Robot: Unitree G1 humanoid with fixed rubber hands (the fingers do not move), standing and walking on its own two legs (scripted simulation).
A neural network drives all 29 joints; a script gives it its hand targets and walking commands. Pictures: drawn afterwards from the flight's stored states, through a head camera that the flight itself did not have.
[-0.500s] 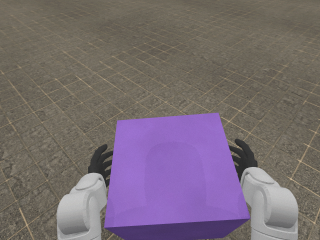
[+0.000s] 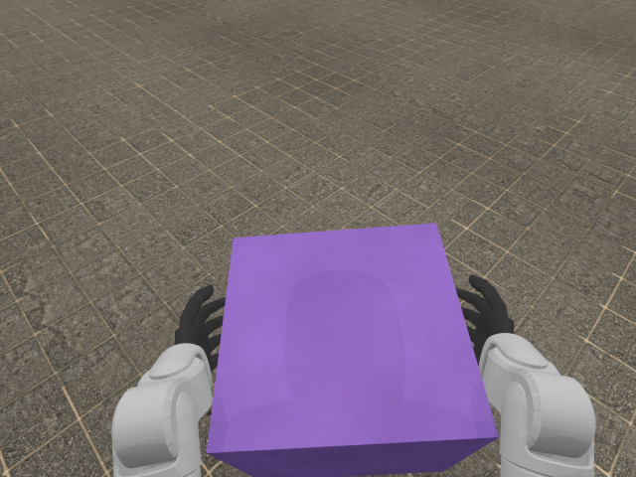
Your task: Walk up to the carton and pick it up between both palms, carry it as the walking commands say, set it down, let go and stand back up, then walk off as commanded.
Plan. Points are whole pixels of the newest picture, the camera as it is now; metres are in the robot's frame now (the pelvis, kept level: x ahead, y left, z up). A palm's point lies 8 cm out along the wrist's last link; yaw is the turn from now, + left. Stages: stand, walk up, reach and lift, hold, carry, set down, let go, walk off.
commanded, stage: carry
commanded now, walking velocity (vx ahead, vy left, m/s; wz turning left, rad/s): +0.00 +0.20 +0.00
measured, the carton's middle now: (343, 360) +0.26 +0.00 +0.03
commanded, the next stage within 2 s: none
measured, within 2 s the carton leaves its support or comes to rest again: neither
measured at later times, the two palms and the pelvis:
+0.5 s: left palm (166, 387) +0.20 +0.18 +0.09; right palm (491, 396) +0.19 -0.15 +0.09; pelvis -0.05 +0.03 +0.00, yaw -2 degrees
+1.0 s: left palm (94, 407) +0.18 +0.25 +0.09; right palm (430, 419) +0.17 -0.08 +0.09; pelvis -0.07 +0.10 +0.00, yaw -3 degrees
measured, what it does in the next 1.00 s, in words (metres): steps to the left: right foot, then left foot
